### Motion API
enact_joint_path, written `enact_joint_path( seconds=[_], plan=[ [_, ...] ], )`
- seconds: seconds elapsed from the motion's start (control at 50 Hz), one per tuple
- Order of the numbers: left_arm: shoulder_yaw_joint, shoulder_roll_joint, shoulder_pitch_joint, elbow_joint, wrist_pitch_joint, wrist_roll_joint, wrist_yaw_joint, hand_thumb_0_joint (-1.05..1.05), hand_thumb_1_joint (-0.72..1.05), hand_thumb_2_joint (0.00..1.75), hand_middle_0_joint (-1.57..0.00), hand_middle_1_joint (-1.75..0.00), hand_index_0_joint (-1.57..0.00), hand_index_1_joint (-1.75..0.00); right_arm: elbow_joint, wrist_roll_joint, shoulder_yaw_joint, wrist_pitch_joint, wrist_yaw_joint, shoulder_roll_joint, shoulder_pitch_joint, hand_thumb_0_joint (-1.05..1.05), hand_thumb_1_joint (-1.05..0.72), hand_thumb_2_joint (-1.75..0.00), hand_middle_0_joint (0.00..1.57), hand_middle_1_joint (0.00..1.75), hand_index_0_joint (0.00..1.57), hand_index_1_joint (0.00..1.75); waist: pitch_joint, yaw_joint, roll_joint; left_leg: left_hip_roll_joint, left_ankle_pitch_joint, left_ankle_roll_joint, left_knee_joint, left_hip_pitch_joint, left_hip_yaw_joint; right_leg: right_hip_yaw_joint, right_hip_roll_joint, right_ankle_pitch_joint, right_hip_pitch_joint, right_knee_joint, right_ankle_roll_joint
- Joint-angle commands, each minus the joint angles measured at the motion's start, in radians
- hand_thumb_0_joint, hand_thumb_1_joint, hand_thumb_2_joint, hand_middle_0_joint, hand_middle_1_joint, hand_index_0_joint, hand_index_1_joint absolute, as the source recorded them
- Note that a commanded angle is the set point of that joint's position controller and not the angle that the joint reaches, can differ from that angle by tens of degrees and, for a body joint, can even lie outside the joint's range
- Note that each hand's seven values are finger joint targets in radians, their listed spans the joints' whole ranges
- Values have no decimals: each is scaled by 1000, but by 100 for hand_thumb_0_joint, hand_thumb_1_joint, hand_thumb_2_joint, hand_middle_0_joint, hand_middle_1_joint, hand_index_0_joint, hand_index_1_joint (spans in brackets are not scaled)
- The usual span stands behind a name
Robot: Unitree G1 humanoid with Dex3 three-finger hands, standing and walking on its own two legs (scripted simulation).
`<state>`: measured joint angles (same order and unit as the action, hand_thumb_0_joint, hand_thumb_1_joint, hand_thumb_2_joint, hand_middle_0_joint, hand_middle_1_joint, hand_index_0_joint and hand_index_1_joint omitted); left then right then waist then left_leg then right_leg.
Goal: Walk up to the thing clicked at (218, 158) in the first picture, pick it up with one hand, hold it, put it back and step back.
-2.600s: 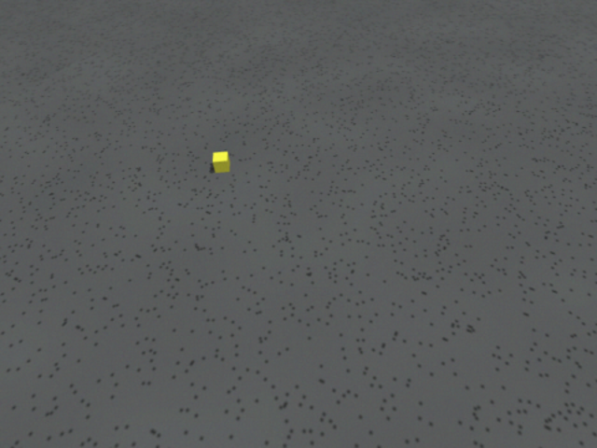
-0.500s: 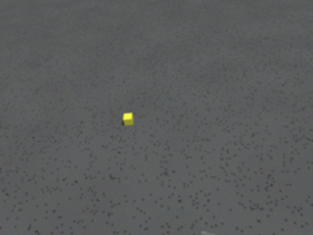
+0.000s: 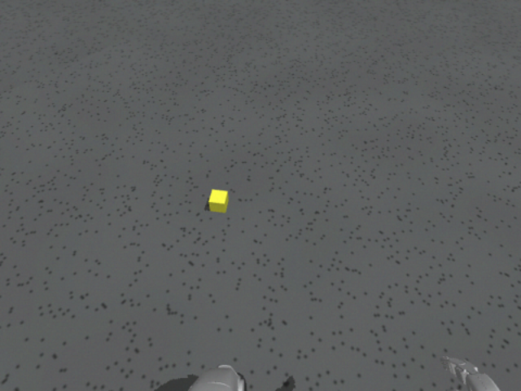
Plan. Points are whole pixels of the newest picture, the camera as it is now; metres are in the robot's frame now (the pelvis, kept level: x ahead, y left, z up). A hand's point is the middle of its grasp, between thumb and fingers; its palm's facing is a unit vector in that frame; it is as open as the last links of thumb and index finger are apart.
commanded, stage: walk up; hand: left
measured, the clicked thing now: (218, 201) +0.93 +0.26 -0.72
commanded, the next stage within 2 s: none
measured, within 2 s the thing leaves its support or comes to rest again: neither
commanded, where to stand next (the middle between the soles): +0.55 +0.01 m, yaw -3 degrees
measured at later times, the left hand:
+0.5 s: hand (159, 290) +0.28 +0.23 -0.11, palm faces -0.08 -0.90 -0.43, open 7.4 cm
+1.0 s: hand (156, 259) +0.35 +0.25 -0.12, palm faces -0.01 -0.92 -0.39, open 7.4 cm
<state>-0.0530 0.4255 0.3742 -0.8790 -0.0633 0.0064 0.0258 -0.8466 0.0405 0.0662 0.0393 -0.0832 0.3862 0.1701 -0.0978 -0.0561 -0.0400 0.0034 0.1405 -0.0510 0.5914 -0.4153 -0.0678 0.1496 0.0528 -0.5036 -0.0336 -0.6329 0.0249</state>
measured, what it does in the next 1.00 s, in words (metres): walks ahead: right foot, then left foot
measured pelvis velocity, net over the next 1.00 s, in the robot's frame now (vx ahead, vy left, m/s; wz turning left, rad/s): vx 0.33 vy -0.03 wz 0.00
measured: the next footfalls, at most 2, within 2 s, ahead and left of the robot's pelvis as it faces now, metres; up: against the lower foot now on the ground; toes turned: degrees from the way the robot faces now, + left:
right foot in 0.44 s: +0.32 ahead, -0.16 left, +0.00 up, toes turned -6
left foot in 1.00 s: +0.48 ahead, +0.11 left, +0.00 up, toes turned +3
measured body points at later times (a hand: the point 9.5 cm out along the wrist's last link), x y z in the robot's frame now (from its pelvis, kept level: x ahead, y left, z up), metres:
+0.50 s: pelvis +0.19 -0.05 +0.00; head +0.20 -0.09 +0.45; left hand +0.29 +0.27 -0.08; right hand +0.20 -0.37 -0.13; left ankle +0.11 +0.09 -0.70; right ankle +0.28 -0.16 -0.72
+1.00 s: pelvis +0.33 -0.03 +0.01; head +0.35 -0.03 +0.46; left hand +0.35 +0.30 -0.10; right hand +0.41 -0.36 -0.10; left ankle +0.43 +0.10 -0.72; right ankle +0.28 -0.16 -0.72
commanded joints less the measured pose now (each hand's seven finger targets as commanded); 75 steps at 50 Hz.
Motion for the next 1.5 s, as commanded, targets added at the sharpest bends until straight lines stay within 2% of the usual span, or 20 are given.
enact_joint_path(
  seconds=[0.0,0.08,0.12,0.3,0.4,0.42,0.46,0.48,0.58,0.74,0.88,0.98,1.0,1.02,1.04,1.12,1.3,1.4,1.44,1.48],
  plan=[
    [-51,232,62,96,-15,-16,-27,0,90,90,-20,-30,-20,-30,60,-36,115,40,45,359,237,0,-90,-90,20,30,20,30,278,146,259,-433,306,-280,-284,646,797,-179,-49,-61,-612,-598,44],
    [-41,196,31,64,-17,-17,-4,0,90,90,-20,-30,-20,-30,76,-58,59,51,60,245,131,0,-90,-90,20,30,20,30,49,74,109,-281,-157,-132,-306,310,313,-263,22,151,-508,-503,28],
    [-43,175,48,54,-8,-16,5,0,90,90,-20,-30,-20,-30,77,-52,54,64,58,237,120,0,-90,-90,20,30,20,30,36,57,137,-244,-246,-140,-310,225,217,-233,15,189,-445,-479,3],
    [-48,152,-131,105,-7,3,38,0,90,90,-20,-30,-20,-30,98,-34,66,65,44,266,138,0,-90,-90,20,30,20,30,-19,94,184,-213,-10,-150,-358,220,124,-122,54,365,-442,-45,-20],
    [-72,172,-21,44,-30,5,24,0,90,90,-20,-30,-20,-30,124,-38,61,46,46,253,119,0,-90,-90,20,30,20,30,88,18,94,-209,-32,-112,-109,154,117,-88,-21,366,-115,95,8],
    [-88,212,56,27,-40,9,13,0,90,90,-20,-30,-20,-30,124,-36,47,44,45,219,144,0,-90,-90,20,30,20,30,152,-18,-4,-156,-47,-91,82,114,72,-119,-10,303,26,136,23],
    [-113,331,108,51,-55,11,-8,0,90,90,-20,-30,-20,-30,123,-39,10,36,44,134,247,0,-90,-90,20,30,20,30,198,-15,-260,42,375,0,486,-181,26,-729,353,69,176,362,137],
    [-111,339,70,49,-48,-4,-7,0,90,90,-20,-30,-20,-30,97,-34,37,23,56,247,218,0,-90,-90,20,30,20,30,170,-23,-164,-6,389,-1,577,-206,85,-820,404,48,131,369,227],
    [-72,236,-64,75,-49,-16,-17,0,90,90,-20,-30,-20,-30,24,-45,38,-2,41,217,237,0,-90,-90,20,30,20,30,24,61,-118,-64,151,13,483,-92,151,-357,176,244,-167,409,80],
    [-87,241,-39,106,-60,5,-17,0,90,90,-20,-30,-20,-30,40,-22,56,-18,12,215,134,0,-90,-90,20,30,20,30,-14,38,-68,-88,26,72,295,-183,150,-306,206,63,-138,490,136],
    [-88,256,33,87,-53,1,-14,0,90,90,-20,-30,-20,-30,84,-4,44,11,1,182,6,0,-90,-90,20,30,20,30,13,-9,-71,-103,86,38,24,-89,77,-249,218,409,-44,327,171],
    [-54,225,-1,108,-37,-4,-15,0,90,90,-20,-30,-20,-30,32,-9,70,30,16,234,178,0,-90,-90,20,30,20,30,108,107,60,-26,88,-10,-107,326,15,-153,136,481,-242,2,114],
    [-35,169,37,118,-36,-8,-14,0,90,90,-20,-30,-20,-30,16,1,92,34,28,298,276,0,-90,-90,20,30,20,30,184,150,247,-147,241,-62,-199,474,209,-92,51,429,-355,-275,70],
    [-20,106,63,121,-33,-18,-12,0,90,90,-20,-30,-20,-30,47,-2,102,38,39,361,270,0,-90,-90,20,30,20,30,164,124,387,-362,327,-144,-293,564,616,-84,-95,-11,-623,-435,11],
    [-46,213,44,95,-21,-4,-27,0,90,90,-20,-30,-20,-30,52,-34,104,32,40,373,258,0,-90,-90,20,30,20,30,142,136,257,-433,371,-220,-328,473,694,-159,-53,-70,-614,-508,26],
    [-41,211,64,46,-15,-15,-11,0,90,90,-20,-30,-20,-30,86,-44,58,35,51,251,137,0,-90,-90,20,30,20,30,10,64,170,-258,27,-131,-310,253,275,-236,29,129,-514,-437,21],
    [-41,162,-21,54,-21,0,-10,0,90,90,-20,-30,-20,-30,122,-21,53,22,48,251,124,0,-90,-90,20,30,20,30,-2,81,194,-239,-105,-188,-263,143,151,-110,23,262,-373,-97,-34],
    [-48,168,72,7,-37,9,-44,0,90,90,-20,-30,-20,-30,130,-48,23,-3,62,189,65,0,-90,-90,20,30,20,30,120,4,53,-142,-204,-77,71,100,55,-92,-39,511,-77,141,3],
    [-81,291,107,43,-45,14,-47,0,90,90,-20,-30,-20,-30,139,-55,-3,-8,59,122,156,0,-90,-90,20,30,20,30,205,5,-221,23,381,-1,388,-88,10,-601,288,465,64,277,143],
    [-79,317,22,71,-31,3,-47,0,90,90,-20,-30,-20,-30,99,-32,36,-33,74,231,161,0,-90,-90,20,30,20,30,120,15,-130,-18,522,-1,509,-141,89,-734,382,148,-59,323,282]
  ],
)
